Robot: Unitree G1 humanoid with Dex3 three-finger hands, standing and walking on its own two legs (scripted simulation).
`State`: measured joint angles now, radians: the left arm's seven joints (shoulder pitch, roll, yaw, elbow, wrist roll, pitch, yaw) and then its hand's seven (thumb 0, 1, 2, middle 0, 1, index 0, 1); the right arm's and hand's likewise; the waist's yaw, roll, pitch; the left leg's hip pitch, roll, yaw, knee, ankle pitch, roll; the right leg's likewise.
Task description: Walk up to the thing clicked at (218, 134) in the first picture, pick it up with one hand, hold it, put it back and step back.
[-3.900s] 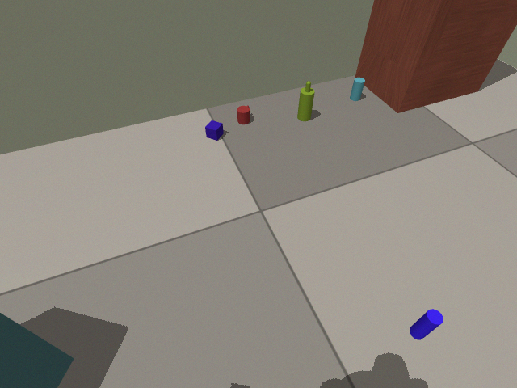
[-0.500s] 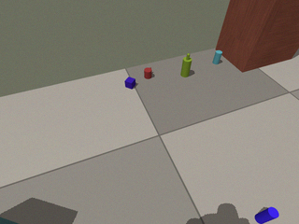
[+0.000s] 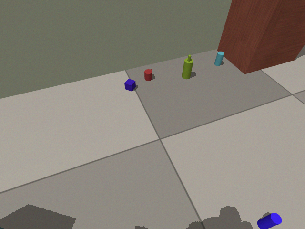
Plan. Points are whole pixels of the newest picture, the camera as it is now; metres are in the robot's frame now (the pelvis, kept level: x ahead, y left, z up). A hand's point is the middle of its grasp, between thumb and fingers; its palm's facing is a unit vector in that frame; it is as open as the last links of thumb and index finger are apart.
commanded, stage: stand
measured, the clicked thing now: (130, 85) +1.48 +0.22 -0.74
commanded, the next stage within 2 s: none
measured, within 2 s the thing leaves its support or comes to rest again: neither
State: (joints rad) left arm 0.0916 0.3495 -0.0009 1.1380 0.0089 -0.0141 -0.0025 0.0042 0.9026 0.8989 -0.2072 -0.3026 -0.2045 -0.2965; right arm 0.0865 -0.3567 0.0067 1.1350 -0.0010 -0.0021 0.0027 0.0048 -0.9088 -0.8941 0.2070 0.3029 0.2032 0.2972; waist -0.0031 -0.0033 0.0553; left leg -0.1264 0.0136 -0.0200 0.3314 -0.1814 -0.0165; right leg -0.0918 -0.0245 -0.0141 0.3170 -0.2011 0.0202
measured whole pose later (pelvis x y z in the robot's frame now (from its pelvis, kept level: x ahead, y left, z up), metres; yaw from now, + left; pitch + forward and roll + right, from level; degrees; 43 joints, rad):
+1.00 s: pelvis -0.01 +0.00 +0.00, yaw +0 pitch -2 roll +0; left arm 0.12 0.35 0.00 1.13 0.01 -0.01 0.00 0.00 0.90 0.90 -0.21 -0.30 -0.20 -0.30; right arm 0.11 -0.35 0.01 1.13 0.00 0.00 0.00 0.00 -0.91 -0.89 0.21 0.30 0.20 0.30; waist 0.00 0.00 0.05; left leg -0.12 0.01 -0.02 0.32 -0.17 -0.02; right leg -0.09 -0.03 -0.01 0.32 -0.19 0.02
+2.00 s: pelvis +0.00 +0.00 +0.00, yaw +0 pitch -2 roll +0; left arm 0.12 0.35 0.00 1.12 0.01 -0.01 0.00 0.00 0.90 0.90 -0.21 -0.30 -0.20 -0.30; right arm 0.11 -0.35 0.01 1.12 0.00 0.00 0.00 0.00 -0.91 -0.89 0.21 0.30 0.20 0.30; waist 0.00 0.00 0.05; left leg -0.11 0.01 -0.01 0.32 -0.18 -0.01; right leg -0.08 -0.03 -0.01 0.31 -0.20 0.02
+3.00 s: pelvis +0.00 +0.00 +0.00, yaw -1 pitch -2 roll +0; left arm 0.13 0.35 0.00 1.12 0.01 -0.01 0.00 0.00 0.90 0.90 -0.21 -0.30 -0.20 -0.30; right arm 0.11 -0.35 0.01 1.12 0.00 0.00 0.00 0.00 -0.91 -0.89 0.21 0.30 0.20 0.30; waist 0.00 0.00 0.05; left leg -0.11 0.01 -0.01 0.32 -0.18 -0.01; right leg -0.08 -0.03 0.00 0.31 -0.20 0.02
